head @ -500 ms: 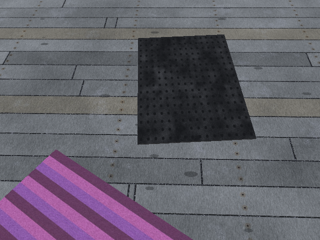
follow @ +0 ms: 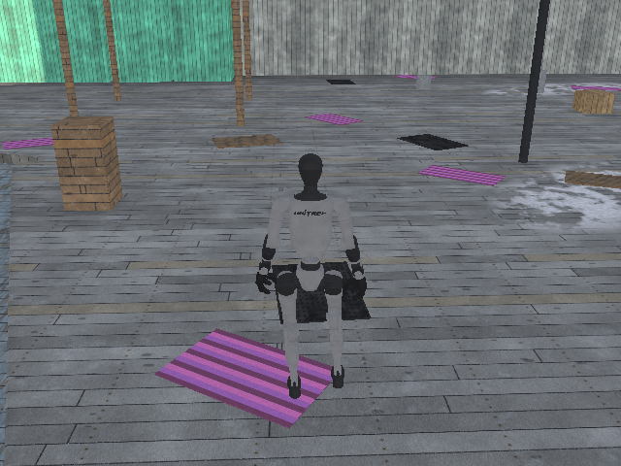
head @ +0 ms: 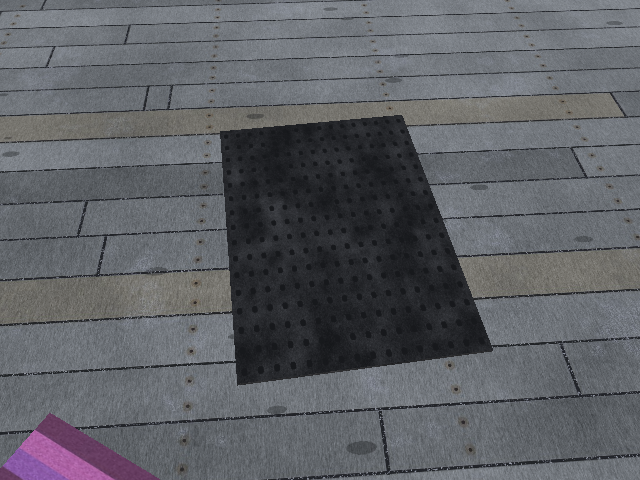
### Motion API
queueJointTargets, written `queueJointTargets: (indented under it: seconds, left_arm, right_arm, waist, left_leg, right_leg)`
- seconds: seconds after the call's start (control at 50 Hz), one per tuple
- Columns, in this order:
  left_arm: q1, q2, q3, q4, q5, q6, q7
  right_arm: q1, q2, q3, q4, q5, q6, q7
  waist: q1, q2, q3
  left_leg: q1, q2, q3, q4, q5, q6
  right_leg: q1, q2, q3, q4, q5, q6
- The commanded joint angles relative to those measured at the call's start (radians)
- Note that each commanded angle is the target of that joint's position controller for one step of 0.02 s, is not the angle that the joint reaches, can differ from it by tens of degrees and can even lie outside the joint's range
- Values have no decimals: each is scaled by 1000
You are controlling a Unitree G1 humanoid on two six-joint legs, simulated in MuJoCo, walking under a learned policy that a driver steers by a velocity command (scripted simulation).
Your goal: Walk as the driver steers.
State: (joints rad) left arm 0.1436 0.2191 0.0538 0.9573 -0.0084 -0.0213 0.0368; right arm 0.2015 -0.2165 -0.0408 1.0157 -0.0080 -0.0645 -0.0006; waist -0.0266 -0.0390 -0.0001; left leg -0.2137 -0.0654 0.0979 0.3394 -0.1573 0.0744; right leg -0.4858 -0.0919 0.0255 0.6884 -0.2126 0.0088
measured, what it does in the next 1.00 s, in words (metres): walks ahead: right foot, then left foot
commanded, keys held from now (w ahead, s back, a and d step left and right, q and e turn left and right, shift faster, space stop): w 1.00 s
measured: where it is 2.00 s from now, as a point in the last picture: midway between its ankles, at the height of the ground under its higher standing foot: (316, 263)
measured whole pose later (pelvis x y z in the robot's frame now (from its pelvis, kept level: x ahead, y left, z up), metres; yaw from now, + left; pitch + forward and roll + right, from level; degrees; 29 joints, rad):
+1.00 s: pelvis +0.45 +0.04 +0.00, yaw +0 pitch +2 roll +1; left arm 0.06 0.24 0.08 0.90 -0.01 -0.08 0.00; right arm 0.37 -0.22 -0.06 1.04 0.01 -0.09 0.00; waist -0.07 -0.04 -0.01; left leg 0.00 -0.06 0.07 0.20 -0.23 0.06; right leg -0.69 -0.13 0.02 0.66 0.08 -0.02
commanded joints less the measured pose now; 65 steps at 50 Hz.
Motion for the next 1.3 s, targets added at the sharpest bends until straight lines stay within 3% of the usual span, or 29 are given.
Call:
queueJointTargets:
  seconds: [0.02, 0.1, 0.12, 0.14, 0.16, 0.2, 0.24, 0.38, 0.48, 0.54, 0.58, 0.6, 0.62, 0.64, 0.66, 0.68, 0.7, 0.74, 0.86, 1.04, 1.1, 1.14, 1.16, 1.18, 1.2, 1.22, 1.24, 1.26, 1.3]
  left_arm:
    - [-32, 116, 28, -56, -5, -16, -6]
    - [90, 89, 36, 13, -2, -54, -21]
    - [187, 121, 48, 45, -1, -59, -19]
    - [273, 213, 74, 77, -11, -57, -12]
    - [362, 210, 74, 88, -9, -68, -21]
    - [266, 132, 46, 55, 12, -94, -30]
    - [189, 115, 36, 29, -3, -97, -37]
    - [264, 141, 37, 51, 4, -86, -19]
    - [329, 145, 43, 81, -9, -78, -18]
    - [309, 163, 55, 86, -15, -67, -15]
    - [268, 160, 53, 76, -15, -58, -14]
    - [251, 139, 43, 58, -5, -57, -15]
    - [351, 30, 10, 36, -1, -72, -23]
    - [332, 28, 6, 44, -12, -101, -31]
    - [243, 104, 28, 17, -39, -115, -35]
    - [177, 124, 32, -1, -42, -119, -29]
    - [147, 124, 40, -4, -29, -113, -19]
    - [190, 85, 46, 4, -15, -83, -7]
    - [28, 81, 49, -65, 2, -62, -10]
    - [-252, 62, 17, -157, -15, -78, -62]
    - [-235, 93, 21, -172, -19, -86, -77]
    - [-48, 155, 52, -123, -14, -89, -74]
    - [142, 212, 77, -69, -7, -88, -66]
    - [294, 308, 100, -39, 15, -84, -59]
    - [309, 266, 81, -32, 5, -79, -61]
    - [232, 203, 59, -43, -4, -80, -61]
    - [146, 162, 46, -67, -3, -80, -58]
    - [76, 138, 37, -76, 6, -83, -62]
    - [25, 98, 24, -76, 20, -91, -68]
  right_arm:
    - [29, -203, -49, -39, 22, 4, -21]
    - [20, -157, -42, -52, 37, 7, -29]
    - [-15, -111, -29, -69, 31, 2, -25]
    - [-39, -43, -14, -103, 30, -16, -18]
    - [-111, -91, -22, -133, 22, -34, -13]
    - [-94, -131, -36, -115, 45, -47, 9]
    - [-112, -131, -41, -107, 35, -42, 14]
    - [-253, -56, -24, -140, 28, -18, 13]
    - [-353, -65, -18, -174, 39, -20, 31]
    - [-322, -102, -29, -183, 39, -29, 41]
    - [-103, -160, -66, -121, 35, -31, 36]
    - [86, -217, -92, -70, 31, -29, 29]
    - [237, -321, -115, -42, 9, -22, 22]
    - [232, -265, -90, -38, 14, -20, 26]
    - [132, -205, -71, -54, 21, -25, 29]
    - [41, -159, -56, -79, 21, -29, 29]
    - [-28, -125, -45, -89, 13, -34, 34]
    - [-62, -90, -35, -80, 1, -43, 39]
    - [56, -150, -42, -40, 4, -44, 1]
    - [224, -171, -47, 10, 23, -20, -10]
    - [219, -190, -57, 14, 26, -6, -14]
    - [172, -196, -58, 2, 28, 2, -14]
    - [161, -169, -46, -13, 22, 3, -14]
    - [253, -76, -19, -34, 12, -10, -7]
    - [258, -54, -7, -24, 22, -37, 2]
    - [177, -142, -31, -44, 48, -57, 8]
    - [98, -158, -33, -66, 59, -65, 7]
    - [61, -148, -37, -71, 50, -63, 0]
    - [92, -121, -46, -60, 34, -33, -9]
  waist:
    - [-5, 142, 21]
    - [64, 83, -4]
    - [97, 20, -31]
    - [90, -196, -37]
    - [154, -256, -16]
    - [87, -108, -25]
    - [57, -51, 0]
    - [81, -51, 55]
    - [108, -69, 108]
    - [64, -83, 94]
    - [-53, -83, -30]
    - [-128, -38, -152]
    - [-110, 217, -323]
    - [-102, 289, -397]
    - [-85, 239, -243]
    - [-57, 163, -147]
    - [-22, 97, -76]
    - [37, 130, -40]
    - [25, 87, 40]
    - [-60, 83, 106]
    - [-23, 112, 82]
    - [87, 132, -38]
    - [161, 109, -164]
    - [146, -90, -333]
    - [138, -213, -421]
    - [136, -155, -295]
    - [117, -90, -179]
    - [81, -15, -98]
    - [18, -33, -47]
  left_leg:
    - [16, 345, -311, -194, -273, 164]
    - [-26, 279, -260, -52, -274, 113]
    - [-125, 214, -183, 99, -200, 76]
    - [-386, 55, 2, 363, -238, 2]
    - [-613, 21, -38, 584, -417, -15]
    - [-683, 116, -149, 766, -293, 12]
    - [-655, 169, -149, 711, -150, 6]
    - [-483, 142, -77, 372, 134, -56]
    - [-432, 126, -63, 231, 154, -34]
    - [-352, 112, -58, 186, 74, 8]
    - [-45, 49, -10, 171, 68, 48]
    - [246, 122, -97, 203, 73, 91]
    - [632, 398, -555, 124, -112, 245]
    - [633, 467, -845, -58, -209, 272]
    - [513, 431, -708, -64, -230, 218]
    - [357, 396, -567, -76, -162, 184]
    - [200, 356, -458, -106, -79, 164]
    - [37, 300, -344, -162, -18, 145]
    - [44, 287, -243, -235, 119, 160]
    - [245, 306, -160, -184, 178, 125]
    - [319, 340, -161, -101, 346, 102]
    - [297, 295, -113, 116, 676, 68]
    - [152, 242, -76, 349, 614, 35]
    - [-237, 103, -32, 750, 212, -34]
    - [-425, 5, -158, 958, -398, -45]
    - [-530, 74, -216, 1043, -378, -24]
    - [-546, 128, -184, 1027, -297, -10]
    - [-508, 171, -163, 953, -215, -10]
    - [-390, 217, -171, 853, -141, -11]
  right_leg:
    - [1, 8, -23, -40, -68, -29]
    - [223, 44, -65, -232, -43, -85]
    - [354, -23, 33, -275, -46, -116]
    - [535, -165, 289, -386, -140, -208]
    - [649, -296, 537, -471, -138, -301]
    - [637, -257, 425, -437, -30, -256]
    - [562, -223, 308, -487, 59, -213]
    - [425, -118, 65, -566, 235, -181]
    - [474, -153, 40, -553, 199, -177]
    - [533, -191, 34, -478, 337, -157]
    - [491, -140, -27, -239, 657, -121]
    - [325, -89, -64, 10, 576, -85]
    - [-69, 71, -96, 440, 135, -11]
    - [-186, 123, 67, 626, -345, -23]
    - [-287, 59, 85, 705, -305, -46]
    - [-284, 5, 53, 682, -216, -63]
    - [-235, -34, 37, 616, -136, -66]
    - [-113, -76, 45, 525, -67, -70]
    - [-243, -84, 27, 236, 164, -24]
    - [-238, -5, -33, -135, 273, -38]
    - [-162, 24, -47, -182, 165, -75]
    - [127, 93, -101, -208, 150, -119]
    - [423, 45, -46, -171, 184, -163]
    - [830, -220, 368, -189, 77, -300]
    - [925, -324, 716, -364, -8, -368]
    - [833, -286, 607, -379, -61, -314]
    - [680, -248, 450, -394, -10, -277]
    - [517, -209, 344, -433, 59, -256]
    - [343, -154, 232, -497, 114, -233]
